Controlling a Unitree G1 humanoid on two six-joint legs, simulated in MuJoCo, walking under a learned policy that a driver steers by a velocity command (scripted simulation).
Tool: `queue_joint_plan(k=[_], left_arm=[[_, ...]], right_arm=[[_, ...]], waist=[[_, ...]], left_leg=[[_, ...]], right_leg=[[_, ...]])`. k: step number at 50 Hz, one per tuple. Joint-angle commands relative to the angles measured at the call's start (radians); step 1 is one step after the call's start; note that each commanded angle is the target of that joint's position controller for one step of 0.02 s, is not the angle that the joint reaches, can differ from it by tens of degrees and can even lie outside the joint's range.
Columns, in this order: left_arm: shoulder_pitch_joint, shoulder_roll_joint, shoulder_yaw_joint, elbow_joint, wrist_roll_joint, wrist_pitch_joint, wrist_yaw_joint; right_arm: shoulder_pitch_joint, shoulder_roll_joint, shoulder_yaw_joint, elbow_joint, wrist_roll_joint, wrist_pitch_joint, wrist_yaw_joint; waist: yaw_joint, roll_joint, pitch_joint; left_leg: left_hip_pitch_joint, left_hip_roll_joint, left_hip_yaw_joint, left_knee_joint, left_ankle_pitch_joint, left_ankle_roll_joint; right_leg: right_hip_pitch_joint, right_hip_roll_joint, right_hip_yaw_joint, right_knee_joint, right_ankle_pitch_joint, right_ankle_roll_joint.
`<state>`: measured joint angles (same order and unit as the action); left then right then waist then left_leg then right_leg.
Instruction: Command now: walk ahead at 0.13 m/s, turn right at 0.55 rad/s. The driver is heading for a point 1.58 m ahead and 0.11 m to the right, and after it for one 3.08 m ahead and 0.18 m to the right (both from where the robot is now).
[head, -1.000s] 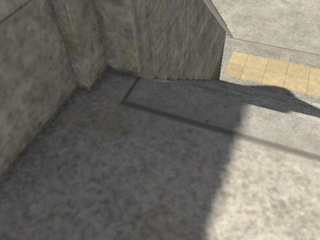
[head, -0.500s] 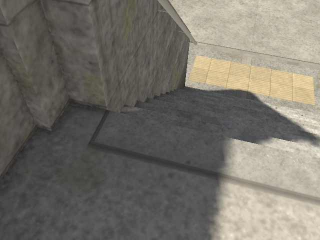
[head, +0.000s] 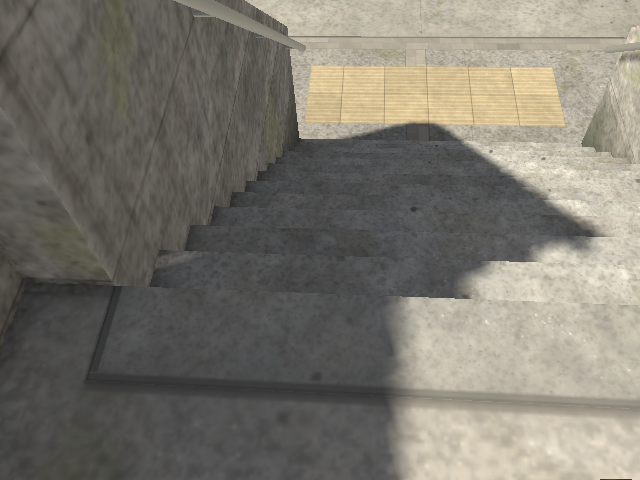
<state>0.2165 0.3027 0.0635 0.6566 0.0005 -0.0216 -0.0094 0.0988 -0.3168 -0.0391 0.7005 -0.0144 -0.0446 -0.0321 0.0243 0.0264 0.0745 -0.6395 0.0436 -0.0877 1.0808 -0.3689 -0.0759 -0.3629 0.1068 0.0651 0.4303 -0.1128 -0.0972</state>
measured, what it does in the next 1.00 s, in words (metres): walks ahead, turning right: left foot, then right foot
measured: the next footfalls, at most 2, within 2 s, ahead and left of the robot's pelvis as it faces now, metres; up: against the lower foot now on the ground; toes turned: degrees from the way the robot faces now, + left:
left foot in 0.32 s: +0.17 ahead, +0.17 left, +0.00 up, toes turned -13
right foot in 0.62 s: +0.10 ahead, -0.06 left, +0.00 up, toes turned -18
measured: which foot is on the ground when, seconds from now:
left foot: up 0.00-0.30, down 0.32-1.00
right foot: down 0.00-0.34, up 0.36-0.60, down 0.62-1.00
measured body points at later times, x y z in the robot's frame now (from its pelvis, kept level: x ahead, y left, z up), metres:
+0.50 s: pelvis +0.12 +0.07 +0.01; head +0.14 +0.07 +0.46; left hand +0.34 +0.30 -0.08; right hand +0.19 -0.23 -0.07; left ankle +0.13 +0.18 -0.74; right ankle +0.03 -0.04 -0.65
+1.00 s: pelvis +0.12 +0.07 -0.01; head +0.13 +0.07 +0.44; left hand +0.35 +0.28 -0.09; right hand +0.21 -0.23 -0.09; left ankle +0.14 +0.18 -0.74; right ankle +0.06 -0.05 -0.74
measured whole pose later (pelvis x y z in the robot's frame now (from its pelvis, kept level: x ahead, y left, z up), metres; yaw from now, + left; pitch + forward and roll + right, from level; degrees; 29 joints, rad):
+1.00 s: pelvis +0.12 +0.07 -0.01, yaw -17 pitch +1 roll +0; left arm 0.18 0.30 0.02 0.67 0.00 -0.07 -0.06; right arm 0.15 -0.30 -0.04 0.67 0.00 -0.09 0.07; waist 0.00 0.00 0.01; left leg -0.27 0.01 0.06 0.59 -0.34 0.02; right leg -0.25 -0.04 -0.01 0.58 -0.34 0.03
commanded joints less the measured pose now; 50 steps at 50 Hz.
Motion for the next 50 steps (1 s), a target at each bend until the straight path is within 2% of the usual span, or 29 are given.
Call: queue_joint_plan(k=[1,4,5,6,8,12,15,16,17,18,19,20,21,22,23,25,27,28,29,30,31,32,33,34,35,37,38,41,50], left_arm=[[-0.016,0.168,0.049,-0.070,-0.010,0.004,0.025],[-0.013,0.170,0.049,-0.075,-0.014,0.030,0.043],[0.033,0.132,0.026,-0.090,0.091,-0.051,-0.018],[0.024,0.135,0.041,-0.088,0.080,-0.088,-0.044],[0.034,0.154,0.046,-0.090,0.042,-0.114,-0.062],[0.057,0.169,0.048,-0.095,0.027,-0.098,-0.054],[0.026,0.157,0.036,-0.072,0.017,-0.083,-0.061],[0.019,0.137,0.024,-0.063,0.021,-0.077,-0.064],[0.085,0.079,0.003,-0.069,0.024,-0.072,-0.059],[0.114,0.041,-0.013,-0.093,0.051,-0.077,-0.045],[0.037,0.130,0.018,-0.097,0.070,-0.072,-0.029],[0.027,0.138,0.023,-0.080,0.068,-0.064,-0.009],[0.057,0.156,0.029,-0.053,0.068,-0.054,0.009],[0.070,0.136,0.024,-0.043,0.073,-0.050,0.017],[0.058,0.108,0.010,-0.044,0.080,-0.048,0.012],[0.067,0.068,-0.004,-0.031,0.061,-0.042,-0.016],[0.067,0.019,-0.022,0.003,0.041,-0.037,-0.059],[0.052,0.002,-0.030,0.014,0.027,-0.037,-0.082],[0.075,0.014,-0.029,0.026,0.002,-0.044,-0.095],[0.091,0.041,-0.023,0.036,-0.014,-0.053,-0.088],[0.091,0.098,-0.007,0.019,-0.021,-0.065,-0.068],[0.000,0.177,0.002,-0.030,-0.023,-0.080,-0.052],[-0.087,0.190,0.005,-0.059,0.006,-0.084,-0.044],[-0.086,0.175,0.005,-0.055,0.016,-0.081,-0.038],[-0.079,0.157,0.003,-0.053,0.009,-0.079,-0.030],[-0.078,0.115,-0.009,-0.056,-0.010,-0.071,-0.033],[-0.062,0.111,-0.011,-0.052,-0.016,-0.070,-0.039],[-0.036,0.117,-0.010,-0.047,-0.007,-0.069,-0.049],[-0.055,0.129,-0.010,-0.062,-0.004,-0.065,-0.046]], right_arm=[[0.109,-0.070,-0.023,-0.023,-0.002,0.015,-0.011],[0.037,-0.076,-0.028,-0.038,0.009,0.022,-0.011],[0.159,-0.017,0.021,-0.008,-0.067,0.010,0.025],[0.142,-0.054,0.009,0.005,-0.069,0.015,0.033],[0.058,-0.085,0.006,-0.026,-0.047,0.020,0.021],[0.001,-0.088,0.010,-0.052,-0.021,-0.012,-0.001],[0.049,-0.086,0.011,-0.047,0.016,-0.042,0.007],[0.079,-0.106,0.004,-0.045,0.025,-0.050,0.011],[0.119,-0.184,-0.015,-0.057,0.022,-0.063,0.006],[0.159,-0.246,-0.041,-0.074,0.000,-0.073,0.010],[0.213,-0.234,-0.052,-0.051,-0.028,-0.077,0.006],[0.183,-0.212,-0.050,-0.048,-0.024,-0.082,0.010],[0.095,-0.136,-0.027,-0.080,-0.010,-0.082,0.022],[0.035,-0.083,-0.010,-0.106,0.006,-0.081,0.030],[-0.002,-0.078,-0.011,-0.130,0.009,-0.079,0.033],[-0.047,-0.100,-0.018,-0.152,0.004,-0.076,0.040],[-0.067,-0.071,-0.003,-0.156,0.022,-0.073,0.062],[-0.030,-0.081,-0.006,-0.141,0.031,-0.065,0.077],[-0.011,-0.103,-0.013,-0.123,0.039,-0.050,0.100],[0.013,-0.103,-0.015,-0.101,0.032,-0.039,0.125],[0.058,-0.073,-0.010,-0.081,0.022,-0.039,0.140],[0.155,-0.061,-0.013,-0.078,0.019,-0.044,0.136],[0.186,-0.116,-0.031,-0.072,0.011,-0.050,0.114],[0.102,-0.156,-0.045,-0.097,0.006,-0.051,0.098],[0.036,-0.143,-0.045,-0.123,0.007,-0.051,0.090],[-0.019,-0.095,-0.025,-0.132,0.026,-0.054,0.091],[-0.020,-0.081,-0.020,-0.131,0.028,-0.055,0.096],[-0.001,-0.099,-0.028,-0.121,0.020,-0.058,0.098],[0.007,-0.114,-0.033,-0.113,0.021,-0.060,0.094]], waist=[[-0.049,-0.099,-0.237],[-0.027,-0.121,-0.216],[-0.052,-0.171,-0.166],[-0.035,-0.134,-0.139],[-0.007,-0.101,-0.140],[0.035,-0.119,-0.170],[-0.021,-0.090,-0.173],[-0.039,-0.093,-0.194],[-0.017,0.041,-0.325],[-0.041,0.209,-0.375],[-0.091,0.059,-0.280],[-0.061,0.039,-0.221],[-0.024,0.072,-0.198],[0.000,0.100,-0.185],[0.006,0.089,-0.180],[0.023,0.053,-0.190],[0.025,0.044,-0.186],[0.004,0.047,-0.175],[0.022,0.015,-0.159],[0.030,0.023,-0.154],[0.024,0.048,-0.189],[-0.058,-0.011,-0.235],[-0.092,-0.016,-0.226],[-0.066,-0.008,-0.213],[-0.055,-0.011,-0.202],[-0.026,-0.013,-0.151],[-0.019,-0.015,-0.144],[-0.018,-0.026,-0.148],[-0.017,-0.032,-0.135]], left_leg=[[0.076,-0.021,0.004,-0.083,0.103,-0.026],[0.073,-0.037,-0.017,-0.198,0.153,-0.028],[0.063,0.013,0.000,-0.169,0.200,-0.039],[0.049,0.037,-0.024,-0.199,0.186,-0.044],[0.042,0.037,-0.017,-0.279,0.124,-0.033],[0.094,-0.021,0.022,-0.427,0.042,-0.011],[0.292,-0.061,0.063,-0.683,0.311,0.056],[0.404,-0.027,0.054,-0.715,0.468,0.110],[0.630,0.168,-0.114,-0.695,0.865,0.300],[0.875,0.394,-0.394,-0.713,1.068,0.551],[0.823,0.414,-0.384,-0.744,0.978,0.530],[0.733,0.358,-0.285,-0.757,0.895,0.447],[0.657,0.298,-0.201,-0.760,0.887,0.386],[0.595,0.261,-0.138,-0.771,0.920,0.356],[0.538,0.232,-0.085,-0.783,0.926,0.348],[0.478,0.156,0.020,-0.778,0.886,0.315],[0.459,0.086,0.094,-0.704,0.830,0.231],[0.465,0.092,0.076,-0.652,0.807,0.209],[0.433,0.101,0.043,-0.603,0.756,0.199],[0.398,0.114,0.004,-0.578,0.688,0.189],[0.399,0.122,-0.036,-0.577,0.619,0.158],[0.445,0.076,0.000,-0.582,0.459,0.120],[0.489,0.032,0.057,-0.568,0.430,0.112],[0.528,0.024,0.076,-0.551,0.406,0.122],[0.524,0.038,0.068,-0.546,0.383,0.146],[0.407,0.041,0.056,-0.588,0.273,0.138],[0.385,0.035,0.060,-0.593,0.256,0.127],[0.407,0.024,0.072,-0.578,0.293,0.119],[0.407,0.017,0.074,-0.571,0.308,0.113]], right_leg=[[0.126,-0.246,0.214,-0.058,0.548,-0.163],[0.129,-0.228,0.269,-0.056,0.314,-0.115],[0.094,-0.258,0.309,-0.127,0.187,-0.179],[0.112,-0.273,0.362,-0.129,0.089,-0.188],[0.167,-0.277,0.409,-0.101,0.039,-0.182],[0.280,-0.278,0.469,-0.040,0.179,-0.189],[0.230,-0.230,0.467,0.017,0.336,-0.146],[0.186,-0.200,0.449,0.037,0.319,-0.098],[0.095,-0.098,0.332,0.174,0.092,0.012],[-0.208,0.043,0.165,0.344,-0.420,0.135],[-0.301,-0.004,0.111,0.544,-0.624,0.178],[-0.297,-0.047,0.076,0.656,-0.580,0.192],[-0.268,-0.076,0.055,0.729,-0.530,0.211],[-0.231,-0.092,0.045,0.733,-0.475,0.222],[-0.185,-0.101,0.006,0.762,-0.417,0.228],[-0.096,-0.120,-0.047,0.661,-0.297,0.241],[0.009,-0.172,-0.078,0.366,-0.217,0.277],[0.048,-0.175,-0.095,0.236,-0.209,0.291],[0.126,-0.167,-0.103,0.094,-0.056,0.275],[0.193,-0.153,-0.105,0.021,0.112,0.246],[0.227,-0.166,-0.081,0.047,0.219,0.197],[0.205,-0.219,-0.036,0.086,0.341,0.094],[0.123,-0.220,-0.025,0.108,0.261,0.032],[0.048,-0.201,-0.033,0.088,0.133,0.039],[0.029,-0.191,-0.035,0.077,0.060,0.059],[0.085,-0.187,-0.023,0.065,-0.009,0.092],[0.108,-0.184,-0.020,0.064,-0.013,0.098],[0.117,-0.174,-0.029,0.064,-0.011,0.097],[0.123,-0.170,-0.042,0.075,-0.011,0.104]])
